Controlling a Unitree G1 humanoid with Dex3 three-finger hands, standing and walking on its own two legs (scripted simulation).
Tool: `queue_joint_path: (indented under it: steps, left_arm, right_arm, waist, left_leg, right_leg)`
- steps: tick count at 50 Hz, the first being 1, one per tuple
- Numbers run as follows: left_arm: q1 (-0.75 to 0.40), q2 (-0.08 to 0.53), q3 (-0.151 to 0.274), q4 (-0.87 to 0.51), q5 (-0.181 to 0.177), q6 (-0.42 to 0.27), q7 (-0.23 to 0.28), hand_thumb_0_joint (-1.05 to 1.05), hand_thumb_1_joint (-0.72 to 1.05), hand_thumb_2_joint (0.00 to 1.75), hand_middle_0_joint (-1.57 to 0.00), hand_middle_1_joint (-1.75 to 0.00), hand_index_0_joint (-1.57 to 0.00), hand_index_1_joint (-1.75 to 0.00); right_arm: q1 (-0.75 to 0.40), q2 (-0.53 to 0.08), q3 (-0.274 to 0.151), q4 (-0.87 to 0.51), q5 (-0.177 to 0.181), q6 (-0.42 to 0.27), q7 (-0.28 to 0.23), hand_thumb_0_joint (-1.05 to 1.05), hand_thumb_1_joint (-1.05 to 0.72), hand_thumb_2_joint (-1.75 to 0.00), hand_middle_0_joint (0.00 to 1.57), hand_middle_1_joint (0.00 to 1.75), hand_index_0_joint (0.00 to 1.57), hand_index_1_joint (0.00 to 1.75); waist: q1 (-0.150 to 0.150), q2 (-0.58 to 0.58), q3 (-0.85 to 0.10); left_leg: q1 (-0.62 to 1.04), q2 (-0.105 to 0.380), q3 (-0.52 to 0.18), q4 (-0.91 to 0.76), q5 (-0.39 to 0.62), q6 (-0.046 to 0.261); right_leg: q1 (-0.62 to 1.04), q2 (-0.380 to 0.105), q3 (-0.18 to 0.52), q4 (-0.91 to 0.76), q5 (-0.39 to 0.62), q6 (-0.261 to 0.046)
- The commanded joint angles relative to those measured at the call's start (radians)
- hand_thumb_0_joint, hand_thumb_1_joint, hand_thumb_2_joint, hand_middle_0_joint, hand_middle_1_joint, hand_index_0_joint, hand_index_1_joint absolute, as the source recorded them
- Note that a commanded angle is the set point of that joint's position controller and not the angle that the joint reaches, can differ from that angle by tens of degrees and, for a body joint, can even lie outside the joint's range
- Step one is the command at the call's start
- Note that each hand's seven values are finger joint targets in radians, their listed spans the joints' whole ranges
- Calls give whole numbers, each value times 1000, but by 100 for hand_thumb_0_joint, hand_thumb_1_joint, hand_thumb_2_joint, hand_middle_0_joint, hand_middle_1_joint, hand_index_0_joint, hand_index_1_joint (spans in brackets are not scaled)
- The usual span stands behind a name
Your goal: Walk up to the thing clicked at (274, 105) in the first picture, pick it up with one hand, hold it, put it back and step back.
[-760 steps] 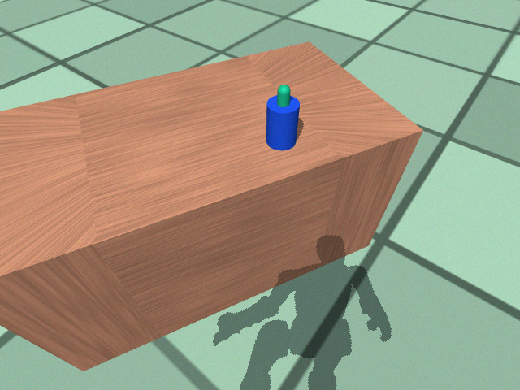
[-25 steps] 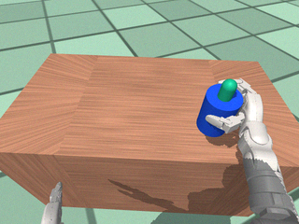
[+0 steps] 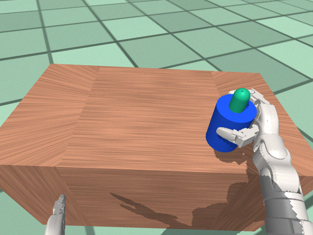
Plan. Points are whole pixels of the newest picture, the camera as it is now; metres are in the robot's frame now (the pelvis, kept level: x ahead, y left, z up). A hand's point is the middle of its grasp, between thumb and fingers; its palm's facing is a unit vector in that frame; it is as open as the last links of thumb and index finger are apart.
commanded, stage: lift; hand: right
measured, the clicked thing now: (231, 117) +0.35 -0.16 +0.16
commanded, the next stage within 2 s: hold in 0.02 s
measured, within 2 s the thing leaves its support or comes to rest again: neither
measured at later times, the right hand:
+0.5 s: hand (242, 118) +0.33 -0.17 +0.18, palm faces +0.15 +0.99 -0.03, open 11.7 cm
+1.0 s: hand (244, 111) +0.33 -0.17 +0.20, palm faces +0.13 +0.99 -0.03, open 11.7 cm
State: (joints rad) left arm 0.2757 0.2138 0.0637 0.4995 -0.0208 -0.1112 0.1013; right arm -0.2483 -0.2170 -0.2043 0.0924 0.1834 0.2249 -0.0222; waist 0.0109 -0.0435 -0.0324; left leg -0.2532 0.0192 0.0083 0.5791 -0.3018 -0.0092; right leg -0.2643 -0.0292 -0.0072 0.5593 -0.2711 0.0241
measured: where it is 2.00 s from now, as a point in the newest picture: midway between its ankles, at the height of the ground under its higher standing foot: outside the picture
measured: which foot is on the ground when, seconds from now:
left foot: down 0.00-1.00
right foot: down 0.00-1.00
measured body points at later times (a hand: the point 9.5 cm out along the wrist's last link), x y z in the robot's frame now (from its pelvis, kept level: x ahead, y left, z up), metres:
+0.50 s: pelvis +0.00 +0.00 +0.00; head -0.03 +0.02 +0.45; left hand +0.17 +0.25 -0.07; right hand +0.31 -0.23 +0.19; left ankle +0.01 +0.12 -0.73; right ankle +0.02 -0.14 -0.73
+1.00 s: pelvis +0.00 +0.00 +0.00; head -0.03 +0.02 +0.45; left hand +0.17 +0.25 -0.07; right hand +0.32 -0.22 +0.20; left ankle +0.01 +0.12 -0.73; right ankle +0.02 -0.14 -0.73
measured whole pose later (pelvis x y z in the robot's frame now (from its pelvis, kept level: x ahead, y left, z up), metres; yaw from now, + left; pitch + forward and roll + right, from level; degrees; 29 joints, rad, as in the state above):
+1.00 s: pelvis +0.00 +0.00 +0.00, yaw -1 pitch -3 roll +0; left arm 0.23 0.22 0.08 0.64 -0.02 -0.19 0.09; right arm -0.25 -0.23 -0.22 -0.10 0.21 0.44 0.00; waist 0.00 -0.06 -0.03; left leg -0.20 0.02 0.02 0.53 -0.28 -0.01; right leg -0.22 -0.02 0.00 0.52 -0.25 0.02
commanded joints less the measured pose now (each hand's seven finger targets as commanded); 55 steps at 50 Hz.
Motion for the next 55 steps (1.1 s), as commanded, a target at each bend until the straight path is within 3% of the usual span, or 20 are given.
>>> queue_joint_path:
  steps: [1, 4, 7, 9, 11, 13, 15, 18, 25, 28, 30, 33, 35, 36, 39, 47, 48, 50, 53, 55]
  left_arm:
    - [-91, 75, 18, -112, -3, -61, -4, 0, -55, 5, -4, -5, -4, -5]
    - [-160, 148, 73, -164, -1, -73, 4, 0, -55, 6, -4, -5, -4, -5]
    - [-158, 118, 49, -147, -2, -81, 1, 0, -54, 5, -4, -5, -4, -5]
    - [-152, 158, 84, -148, -2, -80, 5, 0, -54, 5, -4, -5, -4, -5]
    - [-133, 93, 32, -94, -3, -77, -5, 0, -54, 5, -4, -5, -4, -5]
    - [-158, 131, 66, -114, -4, -82, 0, 0, -54, 5, -4, -5, -4, -5]
    - [-138, 94, 30, -100, -3, -83, -9, 0, -55, 5, -4, -5, -4, -5]
    - [-161, 136, 70, -74, -4, -82, -6, 0, -55, 5, -4, -5, -4, -5]
    - [-157, 92, 29, -51, -5, -94, -8, 0, -55, 5, -4, -5, -4, -5]
    - [-185, 154, 82, -87, -1, -111, -1, 0, -54, 5, -4, -5, -5, -5]
    - [-154, 111, 50, -45, -4, -106, -6, 0, -55, 5, -4, -5, -4, -5]
    - [-190, 140, 74, -47, -2, -122, -2, 0, -54, 5, -4, -5, -5, -5]
    - [-175, 108, 50, -31, -2, -124, -7, 0, -54, 5, -4, -5, -4, -5]
    - [-164, 127, 65, -29, -3, -124, -3, 0, -54, 5, -4, -5, -5, -5]
    - [-173, 135, 67, -40, -3, -125, -8, 0, -54, 5, -4, -5, -5, -5]
    - [-173, 135, 68, -14, -1, -142, -8, 0, -54, 5, -5, -5, -5, -5]
    - [-196, 170, 92, -55, -3, -146, -3, 0, -54, 5, -5, -5, -5, -5]
    - [-185, 119, 42, -41, -1, -146, -11, 0, -54, 5, -4, -5, -5, -5]
    - [-169, 167, 97, -50, -3, -142, -7, 0, -55, 5, -4, -5, -4, -5]
    - [-164, 117, 51, -50, -3, -136, -15, 0, -54, 5, -4, -5, -4, -5]
  right_arm:
    - [-453, -162, -69, -320, 16, -78, 8, 0, 6, -128, 118, 140, 124, 140]
    - [-461, -197, -93, -368, 19, -66, 4, 0, 7, -126, 116, 138, 122, 138]
    - [-463, -158, -64, -408, 22, -56, 7, 0, 8, -127, 116, 139, 123, 139]
    - [-420, -204, -110, -364, 19, -40, -1, 0, 8, -127, 117, 139, 123, 139]
    - [-427, -156, -73, -392, 22, -32, 3, 0, 8, -127, 117, 139, 124, 139]
    - [-430, -182, -90, -404, 23, -24, 1, 0, 9, -128, 118, 140, 124, 140]
    - [-433, -169, -77, -420, 17, -14, 5, 0, 8, -128, 118, 140, 124, 140]
    - [-413, -178, -89, -428, 24, 4, 6, 0, 8, -128, 117, 140, 124, 140]
    - [-400, -171, -85, -467, 27, 29, 11, 0, 4, -127, 118, 139, 124, 139]
    - [-401, -182, -98, -480, 31, 42, 11, 0, 4, -127, 117, 139, 124, 139]
    - [-413, -159, -75, -504, 31, 50, 15, 0, 3, -127, 117, 139, 124, 139]
    - [-421, -198, -109, -492, 33, 65, 13, 0, 2, -125, 117, 137, 123, 137]
    - [-440, -146, -70, -520, 36, 74, 16, 0, 4, -128, 118, 140, 125, 140]
    - [-412, -196, -120, -449, 34, 84, 12, 0, 3, -129, 119, 141, 126, 141]
    - [-434, -209, -121, -487, 32, 94, 18, 0, 4, -130, 119, 141, 126, 141]
    - [-452, -140, -61, -504, 39, 121, 30, 0, 1, -129, 119, 141, 125, 141]
    - [-412, -204, -128, -432, 38, 129, 25, 0, 0, -130, 120, 141, 126, 141]
    - [-489, -183, -94, -516, 35, 122, 23, 0, 1, -128, 119, 140, 125, 140]
    - [-445, -209, -133, -484, 38, 128, 14, 0, 1, -129, 120, 141, 126, 141]
    - [-443, -209, -130, -502, 34, 123, 16, 0, -1, -129, 121, 141, 127, 141]
  waist:
    - [-3, 16, -220]
    - [-3, 37, -256]
    - [-3, 21, -238]
    - [-5, 51, -249]
    - [-12, 18, -203]
    - [-7, 21, -237]
    - [-7, 6, -241]
    - [-7, 9, -198]
    - [-10, 17, -188]
    - [-2, 40, -217]
    - [-3, 19, -202]
    - [-13, 14, -184]
    - [-11, 19, -198]
    - [-7, 22, -199]
    - [-17, 11, -243]
    - [-2, 37, -195]
    - [-2, 69, -212]
    - [-17, 26, -206]
    - [-14, 20, -229]
    - [-32, 28, -221]
  left_leg:
    - [9, -13, 37, -107, 222, -8]
    - [37, -6, 31, -118, 227, -12]
    - [34, -11, 33, -124, 201, -8]
    - [48, -14, 41, -124, 217, -10]
    - [32, -10, 37, -129, 203, -8]
    - [43, -17, 43, -123, 234, -6]
    - [46, -20, 46, -118, 262, -4]
    - [36, -15, 44, -135, 219, -6]
    - [35, -15, 42, -147, 190, -6]
    - [48, -18, 48, -146, 192, -9]
    - [33, -15, 44, -144, 200, -6]
    - [37, -17, 47, -154, 147, -7]
    - [37, -15, 43, -150, 170, -6]
    - [41, -16, 44, -150, 186, -8]
    - [60, -18, 49, -132, 240, -6]
    - [32, -17, 48, -140, 197, -6]
    - [41, -16, 49, -145, 203, -12]
    - [36, -12, 40, -142, 190, -10]
    - [50, -18, 50, -131, 225, -6]
    - [64, -12, 47, -130, 243, -7]
  right_leg:
    - [135, 27, -17, -70, 155, -34]
    - [148, 32, -19, -72, 160, -36]
    - [147, 30, -15, -84, 140, -33]
    - [158, 27, -12, -86, 156, -35]
    - [141, 31, -18, -86, 142, -33]
    - [163, 23, -11, -92, 178, -32]
    - [176, 21, -11, -87, 214, -29]
    - [153, 26, -15, -101, 163, -32]
    - [156, 30, -14, -107, 136, -34]
    - [171, 28, -10, -108, 135, -35]
    - [176, 30, -12, -107, 146, -33]
    - [147, 29, -7, -116, 97, -33]
    - [161, 29, -8, -113, 120, -32]
    - [161, 29, -8, -108, 134, -33]
    - [181, 26, -5, -100, 198, -28]
    - [163, 29, -5, -105, 149, -33]
    - [165, 30, -5, -100, 152, -38]
    - [162, 33, -12, -100, 142, -32]
    - [168, 27, -5, -100, 182, -27]
    - [154, 33, -9, -90, 200, -31]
